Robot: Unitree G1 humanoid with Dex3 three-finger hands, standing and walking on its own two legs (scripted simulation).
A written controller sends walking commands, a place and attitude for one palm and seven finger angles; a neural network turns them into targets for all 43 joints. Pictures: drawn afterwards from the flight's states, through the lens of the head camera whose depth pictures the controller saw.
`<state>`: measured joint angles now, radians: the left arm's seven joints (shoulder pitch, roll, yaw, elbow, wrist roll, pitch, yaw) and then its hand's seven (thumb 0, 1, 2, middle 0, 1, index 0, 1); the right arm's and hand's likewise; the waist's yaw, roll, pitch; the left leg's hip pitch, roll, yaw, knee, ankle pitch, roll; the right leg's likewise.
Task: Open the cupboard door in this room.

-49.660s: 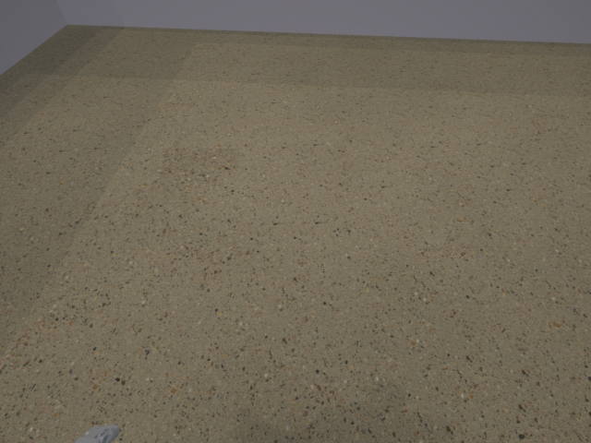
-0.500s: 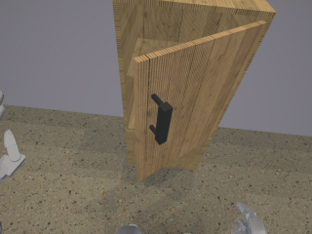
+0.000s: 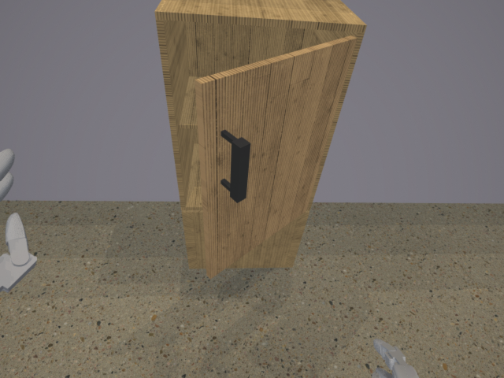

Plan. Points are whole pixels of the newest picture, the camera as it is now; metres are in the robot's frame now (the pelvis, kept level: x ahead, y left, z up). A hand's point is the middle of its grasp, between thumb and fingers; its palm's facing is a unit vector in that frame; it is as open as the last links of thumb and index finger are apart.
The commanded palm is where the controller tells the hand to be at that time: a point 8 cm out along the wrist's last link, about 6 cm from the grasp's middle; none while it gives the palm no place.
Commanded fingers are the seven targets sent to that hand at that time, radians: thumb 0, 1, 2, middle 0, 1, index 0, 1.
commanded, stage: stop stepping back and stand still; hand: left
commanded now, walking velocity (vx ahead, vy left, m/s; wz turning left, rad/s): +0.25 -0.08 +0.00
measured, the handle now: (232, 166) +0.48 +0.07 +0.09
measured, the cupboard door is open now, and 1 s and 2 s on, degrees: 38 38 38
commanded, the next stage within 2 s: let the arm hang, fingers relaxed in 1.06 s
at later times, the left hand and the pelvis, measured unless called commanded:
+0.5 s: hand out of the picture +0.13 +0.29 +0.19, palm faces +0.48 -0.77 -0.42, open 7.4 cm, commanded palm +0.06 +0.32 +0.20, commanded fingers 0.00 0.90 0.90 -0.20 -0.30 -0.20 -0.30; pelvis -0.07 +0.02 +0.01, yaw +2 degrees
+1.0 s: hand (10, 294) +0.15 +0.26 +0.18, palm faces +0.43 -0.78 -0.46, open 7.4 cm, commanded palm +0.09 +0.30 +0.20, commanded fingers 0.00 0.90 0.90 -0.20 -0.30 -0.20 -0.30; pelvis -0.05 +0.00 +0.02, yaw +0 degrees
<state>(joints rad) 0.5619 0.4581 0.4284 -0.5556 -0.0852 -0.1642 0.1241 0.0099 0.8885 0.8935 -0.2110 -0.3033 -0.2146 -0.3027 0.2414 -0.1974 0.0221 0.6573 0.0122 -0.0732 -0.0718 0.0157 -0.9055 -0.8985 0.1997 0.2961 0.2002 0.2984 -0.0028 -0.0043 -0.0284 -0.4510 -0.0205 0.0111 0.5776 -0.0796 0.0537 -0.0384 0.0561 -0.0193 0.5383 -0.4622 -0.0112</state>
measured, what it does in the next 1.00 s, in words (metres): steps on the spot: left foot, then left foot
